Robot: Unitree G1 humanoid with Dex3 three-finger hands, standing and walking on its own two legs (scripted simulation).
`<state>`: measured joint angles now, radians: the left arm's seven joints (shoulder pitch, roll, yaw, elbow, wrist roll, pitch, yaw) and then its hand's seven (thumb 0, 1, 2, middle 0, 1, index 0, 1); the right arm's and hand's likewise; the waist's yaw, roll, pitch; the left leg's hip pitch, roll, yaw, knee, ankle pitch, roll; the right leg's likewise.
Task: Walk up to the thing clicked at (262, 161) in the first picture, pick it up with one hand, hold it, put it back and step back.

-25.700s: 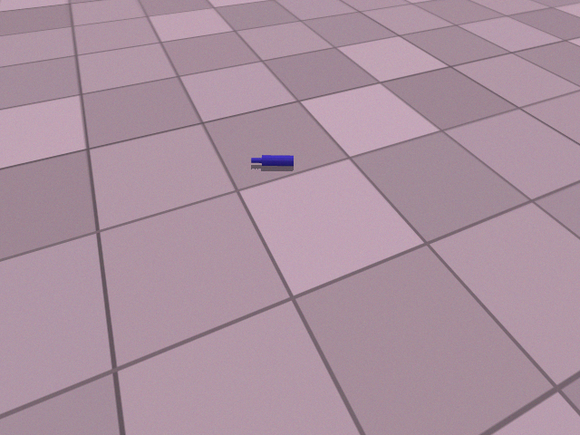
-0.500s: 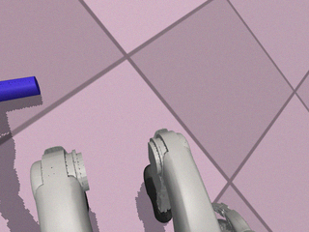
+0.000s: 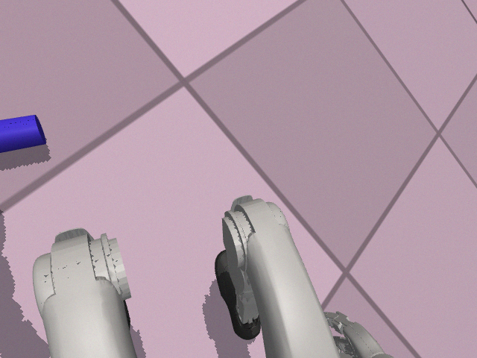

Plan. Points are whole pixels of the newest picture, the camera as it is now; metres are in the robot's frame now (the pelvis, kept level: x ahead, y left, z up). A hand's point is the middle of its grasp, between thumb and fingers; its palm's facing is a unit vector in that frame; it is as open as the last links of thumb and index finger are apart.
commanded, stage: rise first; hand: left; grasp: from above
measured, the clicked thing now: out of the picture +0.48 +0.38 -0.29
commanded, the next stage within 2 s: approach in 0.38 s
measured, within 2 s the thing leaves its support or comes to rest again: neither
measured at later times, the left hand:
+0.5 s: hand out of the picture +0.45 +0.38 -0.17, palm faces -0.40 -0.14 -0.90, open 14.2 cm
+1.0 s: hand out of the picture +0.50 +0.32 -0.17, palm faces -0.36 -0.10 -0.93, open 14.2 cm
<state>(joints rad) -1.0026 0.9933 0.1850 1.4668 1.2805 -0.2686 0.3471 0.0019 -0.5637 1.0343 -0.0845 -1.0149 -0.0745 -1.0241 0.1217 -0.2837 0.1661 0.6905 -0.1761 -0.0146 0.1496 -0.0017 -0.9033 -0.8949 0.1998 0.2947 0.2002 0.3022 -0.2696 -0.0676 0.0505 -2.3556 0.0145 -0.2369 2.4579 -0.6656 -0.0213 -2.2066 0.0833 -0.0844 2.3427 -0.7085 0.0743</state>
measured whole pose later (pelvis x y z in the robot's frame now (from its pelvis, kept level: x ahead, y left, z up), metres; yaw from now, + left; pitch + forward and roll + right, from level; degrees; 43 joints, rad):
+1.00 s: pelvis +0.00 +0.00 +0.00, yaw +0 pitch +32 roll -12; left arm -1.13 0.95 0.13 1.52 1.30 -0.15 0.40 0.00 -0.56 1.02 -0.09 -1.04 -0.08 -1.05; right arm 0.17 -0.30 0.21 0.65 -0.16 -0.04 0.15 0.00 -0.91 -0.89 0.20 0.29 0.20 0.30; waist -0.36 -0.06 0.06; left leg -2.37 0.02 -0.24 2.45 -0.65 -0.03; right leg -2.24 0.09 -0.09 2.34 -0.68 0.07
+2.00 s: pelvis +0.00 +0.00 -0.01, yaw -2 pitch +29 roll -14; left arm -1.11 1.07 0.12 1.62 1.29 -0.22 0.45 0.00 -0.58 1.04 -0.08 -0.97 -0.06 -0.99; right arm 0.15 -0.30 0.30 0.64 -0.21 -0.10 0.15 0.00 -0.90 -0.89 0.20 0.30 0.20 0.30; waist -0.38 -0.13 0.14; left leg -2.37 0.02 -0.28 2.50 -0.66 -0.03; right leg -2.22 0.10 -0.12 2.36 -0.68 0.08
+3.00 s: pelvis +0.00 +0.01 -0.02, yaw -5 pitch +26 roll -16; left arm -1.10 1.12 0.12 1.71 1.25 -0.20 0.55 0.00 -0.53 1.00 -0.09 -1.00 -0.07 -1.01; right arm 0.09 -0.34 0.35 0.61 -0.25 -0.19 0.20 0.00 -0.90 -0.90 0.20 0.30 0.20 0.30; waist -0.39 -0.17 0.19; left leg -2.36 0.03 -0.31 2.55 -0.69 -0.01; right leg -2.20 0.11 -0.15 2.36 -0.68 0.08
